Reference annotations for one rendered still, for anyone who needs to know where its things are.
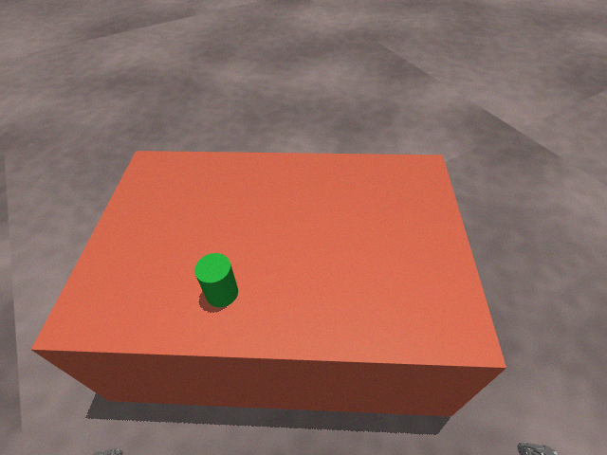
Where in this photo can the can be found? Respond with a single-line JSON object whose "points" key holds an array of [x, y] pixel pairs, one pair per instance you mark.
{"points": [[215, 276]]}

